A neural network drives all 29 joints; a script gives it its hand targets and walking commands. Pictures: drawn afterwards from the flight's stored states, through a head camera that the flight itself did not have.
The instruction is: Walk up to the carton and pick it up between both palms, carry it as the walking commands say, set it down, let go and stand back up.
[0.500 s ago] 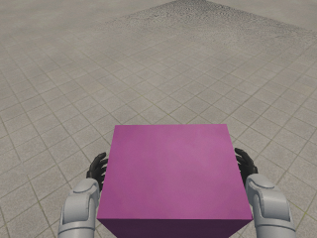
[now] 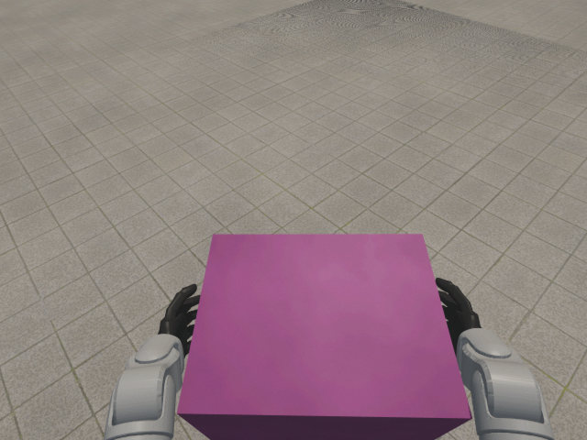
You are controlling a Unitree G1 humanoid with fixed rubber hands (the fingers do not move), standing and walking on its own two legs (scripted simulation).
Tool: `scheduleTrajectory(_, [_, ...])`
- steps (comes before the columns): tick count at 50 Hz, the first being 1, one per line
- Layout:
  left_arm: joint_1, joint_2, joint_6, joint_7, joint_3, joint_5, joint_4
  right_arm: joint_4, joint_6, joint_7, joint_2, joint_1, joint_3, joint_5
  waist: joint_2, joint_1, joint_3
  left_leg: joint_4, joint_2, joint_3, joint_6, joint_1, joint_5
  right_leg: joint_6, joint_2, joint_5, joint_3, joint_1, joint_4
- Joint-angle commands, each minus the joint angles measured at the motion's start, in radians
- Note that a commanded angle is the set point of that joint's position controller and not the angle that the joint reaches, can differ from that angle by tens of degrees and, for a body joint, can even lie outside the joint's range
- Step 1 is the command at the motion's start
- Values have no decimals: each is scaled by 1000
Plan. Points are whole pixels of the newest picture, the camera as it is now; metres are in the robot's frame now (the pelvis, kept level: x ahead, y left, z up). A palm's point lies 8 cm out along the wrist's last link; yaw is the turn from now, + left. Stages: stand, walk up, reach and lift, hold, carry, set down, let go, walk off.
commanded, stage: hold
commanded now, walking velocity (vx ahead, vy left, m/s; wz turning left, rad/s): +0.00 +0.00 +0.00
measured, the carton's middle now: (316, 349) +0.27 -0.01 -0.03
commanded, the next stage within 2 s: carry in 0.04 s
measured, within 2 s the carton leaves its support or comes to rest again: neither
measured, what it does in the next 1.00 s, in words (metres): steps to the right, turning left: right foot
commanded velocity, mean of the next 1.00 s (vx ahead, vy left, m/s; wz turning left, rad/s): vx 0.00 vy -0.20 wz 0.60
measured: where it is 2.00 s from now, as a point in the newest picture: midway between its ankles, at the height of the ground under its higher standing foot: outside the picture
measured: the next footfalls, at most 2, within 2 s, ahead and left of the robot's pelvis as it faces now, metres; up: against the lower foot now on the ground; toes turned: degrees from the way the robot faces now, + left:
right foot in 0.90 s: +0.00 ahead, -0.25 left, +0.00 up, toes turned +15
left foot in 1.18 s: -0.09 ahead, -0.08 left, +0.00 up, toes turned +41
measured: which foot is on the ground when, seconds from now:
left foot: down 0.00-0.90, up 0.92-1.00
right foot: down 0.00-0.54, up 0.56-0.88, down 0.90-1.00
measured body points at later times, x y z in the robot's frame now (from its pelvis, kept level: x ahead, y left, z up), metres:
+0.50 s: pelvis -0.05 -0.04 -0.04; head -0.08 -0.03 +0.41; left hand +0.18 +0.18 +0.01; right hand +0.25 -0.20 +0.04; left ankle -0.04 +0.06 -0.73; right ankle +0.03 -0.12 -0.75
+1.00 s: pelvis -0.08 -0.15 -0.02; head -0.08 -0.16 +0.43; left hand +0.09 +0.11 +0.03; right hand +0.24 -0.25 +0.03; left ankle -0.08 -0.02 -0.70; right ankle -0.04 -0.26 -0.75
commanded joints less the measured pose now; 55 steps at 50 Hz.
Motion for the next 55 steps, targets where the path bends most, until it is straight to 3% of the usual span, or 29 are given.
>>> scheduleTrajectory(1, [-536, -646, -42, -132, -582, -131, -175, -180, -62, 115, 783, -514, 602, 161, -26, 15, -313, -36, -67, 48, 9, -58, 190, 12, 32, 272, -38, 220, 6])
scheduleTrajectory(2, [-572, -689, -18, -137, -629, -164, -166, -220, -50, 113, 802, -553, 635, 171, -112, 15, -478, 197, 117, 39, 5, -35, 201, -41, -179, 403, -16, 101, 152])
scheduleTrajectory(3, [-614, -702, -11, -141, -671, -202, -263, -249, -37, 111, 831, -556, 647, 179, -90, 17, -507, 238, 114, 26, 1, -46, 154, -44, -155, 339, 0, 69, 167])
scheduleTrajectory(6, [-603, -725, 41, -148, -650, -197, -178, -268, 7, 120, 811, -639, 629, 201, -10, 21, -450, 240, 180, -30, 14, -110, 252, -31, -146, 230, -33, -100, 229])
scheduleTrajectory(12, [-634, -769, 150, -152, -695, -286, -257, -261, 112, 115, 809, -585, 627, 239, 184, 20, -388, 171, 335, -271, 115, -244, 425, 5, -75, -252, -130, -212, 324])
scheduleTrajectory(15, [-564, -763, 217, -145, -681, -297, -251, -312, 185, 109, 813, -608, 642, 262, 60, 28, -352, 256, 214, -150, 44, -489, 150, -39, -104, -161, -105, -17, 183])
scheduleTrajectory(17, [-561, -753, 241, -134, -687, -294, -297, -370, 223, 118, 815, -641, 663, 289, -314, 41, -389, 688, 24, 115, -13, -644, -312, -159, -387, -5, 161, 42, 8])
scheduleTrajectory(18, [-595, -765, 257, -132, -705, -334, -376, -415, 243, 115, 818, -637, 699, 319, -272, 24, -398, 829, 74, 153, -6, -619, -399, -208, -415, 53, 101, -7, 24])
scheduleTrajectory(20, [-531, -740, 298, -101, -704, -313, -357, -443, 274, 124, 816, -697, 704, 368, -117, 26, -393, 761, 97, 155, 13, -543, -368, -200, -379, 3, 36, -127, 20])
scheduleTrajectory(22, [-558, -756, 317, -74, -727, -308, -424, -461, 293, 132, 820, -648, 705, 398, -73, 17, -425, 574, 91, 201, 20, -429, -297, -178, -346, 82, -61, -182, 86])
scheduleTrajectory(23, [-553, -743, 319, -68, -743, -312, -492, -504, 297, 131, 816, -637, 727, 407, -120, 17, -421, 564, 74, 245, 21, -385, -214, -158, -338, 15, -117, -225, 113])
scheduleTrajectory(25, [-565, -748, 352, -67, -764, -329, -556, -465, 324, 127, 840, -552, 715, 410, -70, -10, -451, 290, 94, 193, 39, -261, -117, -106, -266, -167, -217, -250, 231])
scheduleTrajectory(26, [-592, -725, 358, -66, -763, -310, -561, -427, 332, 133, 833, -524, 705, 391, 66, -25, -430, 117, 231, -16, 79, -133, -128, -53, -223, -248, -258, -407, 356])
scheduleTrajectory(27, [-570, -729, 373, -66, -777, -315, -577, -435, 338, 134, 827, -500, 697, 405, 344, -20, -378, -20, 558, -532, 169, -57, 12, 38, -94, -452, -278, -699, 576])
scheduleTrajectory(28, [-533, -740, 383, -72, -798, -349, -549, -468, 338, 119, 829, -510, 717, 413, 232, -3, -377, -10, 581, -529, 222, -122, 34, 28, -144, -420, -121, -672, 704])
scheduleTrajectory(32, [-596, -771, 400, -117, -814, -432, -595, -588, 352, 84, 838, -570, 722, 376, 6, -13, -390, 1, 390, -240, 140, -250, -79, 32, -150, -247, -126, -536, 790])
scheduleTrajectory(33, [-600, -795, 407, -120, -829, -435, -582, -570, 362, 82, 830, -549, 706, 359, 96, -9, -382, 10, 378, -190, 128, -242, -110, 38, -141, -227, -142, -542, 782])
scheduleTrajectory(36, [-539, -786, 413, -115, -816, -438, -585, -596, 367, 80, 798, -470, 700, 352, 95, -14, -399, 43, 322, -173, 98, -184, -35, 45, -103, -233, -157, -535, 679])
scheduleTrajectory(38, [-561, -776, 415, -113, -816, -445, -614, -581, 371, 80, 800, -444, 707, 351, 162, -15, -442, 50, 356, -216, 128, -129, 83, 51, -91, -311, -161, -502, 571])
scheduleTrajectory(39, [-523, -773, 418, -105, -814, -441, -611, -598, 375, 76, 808, -438, 702, 351, 123, -18, -447, 59, 339, -192, 130, -115, 62, 61, -72, -357, -174, -468, 491])
scheduleTrajectory(40, [-509, -753, 416, -104, -816, -429, -627, -600, 373, 78, 794, -420, 703, 337, 232, -16, -443, 60, 342, -203, 134, -148, 88, 59, -64, -347, -184, -431, 440])
scheduleTrajectory(42, [-462, -747, 422, -103, -785, -403, -571, -535, 386, 86, 780, -400, 677, 329, 243, 2, -453, 115, 308, -144, 102, -216, 136, 61, -43, -237, -226, -254, 208])
scheduleTrajectory(43, [-423, -734, 416, -105, -757, -376, -544, -543, 379, 94, 773, -391, 676, 325, 203, 11, -475, 181, 261, -102, 65, -264, 197, 43, -46, -158, -221, -135, 85])
scheduleTrajectory(44, [-396, -746, 412, -104, -755, -382, -522, -542, 383, 91, 779, -411, 679, 336, 121, 19, -493, 264, 177, 13, 18, -385, 136, 11, -132, -109, -169, 12, 7])
scheduleTrajectory(45, [-353, -749, 411, -106, -738, -368, -493, -563, 381, 91, 771, -424, 686, 336, -141, 29, -472, 464, 63, 138, -21, -587, -131, -55, -311, -23, -1, 127, -31])
scheduleTrajectory(46, [-364, -747, 400, -103, -743, -353, -523, -573, 384, 101, 799, -467, 714, 353, -295, 23, -451, 730, -1, 192, -37, -704, -382, -133, -471, 251, 78, 89, 13])
scheduleTrajectory(48, [-488, -756, 390, -100, -739, -348, -570, -596, 372, 120, 826, -608, 745, 391, -259, 22, -406, 851, 74, 171, -13, -626, -380, -191, -426, 203, -33, -68, 29])
scheduleTrajectory(51, [-431, -725, 390, -69, -735, -312, -599, -606, 371, 129, 827, -591, 771, 428, -223, 23, -330, 814, 88, 200, -19, -631, -290, -127, -333, 320, -204, -59, 95])
scheduleTrajectory(55, [-387, -695, 388, -63, -738, -305, -646, -602, 366, 116, 802, -512, 747, 424, -265, 16, -398, 546, 76, 252, 6, -517, -262, -131, -351, 303, -223, 37, 154])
